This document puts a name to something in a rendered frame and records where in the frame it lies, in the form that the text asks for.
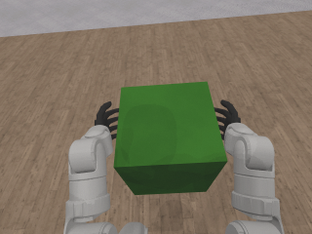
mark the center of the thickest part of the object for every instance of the left robot hand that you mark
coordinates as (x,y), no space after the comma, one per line
(102,116)

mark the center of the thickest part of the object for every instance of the robot right forearm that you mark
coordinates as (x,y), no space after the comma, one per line
(254,169)

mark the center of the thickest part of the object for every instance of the carton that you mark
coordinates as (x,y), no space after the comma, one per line
(168,139)

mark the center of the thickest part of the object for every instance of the right robot hand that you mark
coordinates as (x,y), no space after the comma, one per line
(231,116)

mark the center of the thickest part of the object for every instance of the right robot upper arm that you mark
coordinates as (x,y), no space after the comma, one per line
(251,227)

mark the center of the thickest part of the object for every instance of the left robot upper arm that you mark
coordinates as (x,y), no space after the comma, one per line
(93,228)

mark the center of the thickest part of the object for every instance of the left robot thigh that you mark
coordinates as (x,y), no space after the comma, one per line
(134,227)

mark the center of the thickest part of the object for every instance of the robot left forearm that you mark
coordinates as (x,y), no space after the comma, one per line
(87,171)

